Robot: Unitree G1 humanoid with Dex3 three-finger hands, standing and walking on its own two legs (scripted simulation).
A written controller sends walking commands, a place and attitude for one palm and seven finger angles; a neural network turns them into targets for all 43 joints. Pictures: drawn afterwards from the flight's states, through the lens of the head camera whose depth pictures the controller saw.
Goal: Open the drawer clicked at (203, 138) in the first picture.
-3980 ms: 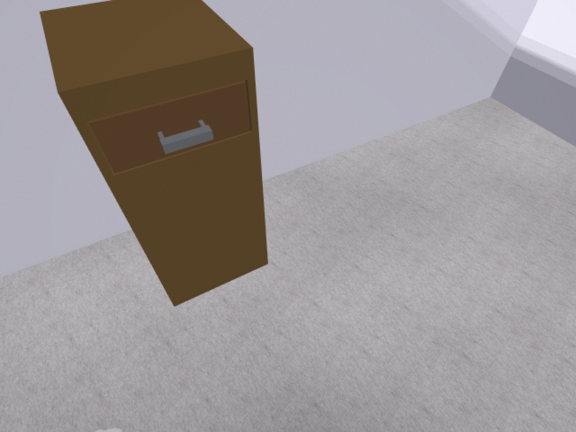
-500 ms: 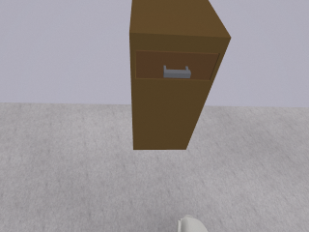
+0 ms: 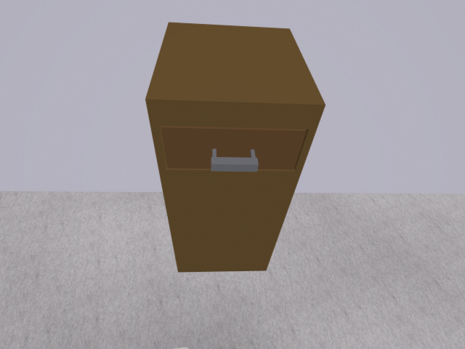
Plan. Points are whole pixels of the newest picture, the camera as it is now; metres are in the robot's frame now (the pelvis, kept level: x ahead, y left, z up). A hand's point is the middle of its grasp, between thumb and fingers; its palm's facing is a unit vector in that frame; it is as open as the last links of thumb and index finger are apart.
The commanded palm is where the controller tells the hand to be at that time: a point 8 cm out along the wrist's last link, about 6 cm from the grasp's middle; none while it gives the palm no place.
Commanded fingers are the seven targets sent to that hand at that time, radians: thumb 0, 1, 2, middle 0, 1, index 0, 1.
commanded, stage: come to a stop and stand still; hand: left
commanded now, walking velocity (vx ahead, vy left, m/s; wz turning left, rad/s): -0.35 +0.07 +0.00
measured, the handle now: (233, 158) +0.56 +0.03 -0.02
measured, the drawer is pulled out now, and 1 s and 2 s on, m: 0.00 0.00 0.00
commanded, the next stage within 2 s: none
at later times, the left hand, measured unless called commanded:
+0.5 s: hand out of the picture +0.08 +0.13 -0.17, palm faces +0.01 -0.95 -0.30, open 7.4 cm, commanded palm none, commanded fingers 0.00 0.90 0.90 -0.20 -0.30 -0.20 -0.30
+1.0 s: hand out of the picture -0.02 +0.15 -0.16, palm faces +0.09 -0.97 -0.25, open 7.4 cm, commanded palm none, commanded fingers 0.00 0.90 0.90 -0.20 -0.30 -0.20 -0.30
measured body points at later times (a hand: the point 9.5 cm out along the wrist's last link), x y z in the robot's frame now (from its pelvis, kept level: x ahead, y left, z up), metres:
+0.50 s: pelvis +0.04 -0.08 -0.01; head +0.07 -0.11 +0.44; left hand +0.08 +0.18 -0.14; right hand +0.08 -0.32 -0.18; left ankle +0.07 +0.08 -0.72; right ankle +0.04 -0.19 -0.73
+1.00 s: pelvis +0.00 -0.05 +0.01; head +0.01 -0.05 +0.46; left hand -0.02 +0.20 -0.14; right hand +0.07 -0.30 -0.14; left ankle -0.02 +0.09 -0.72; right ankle +0.04 -0.19 -0.73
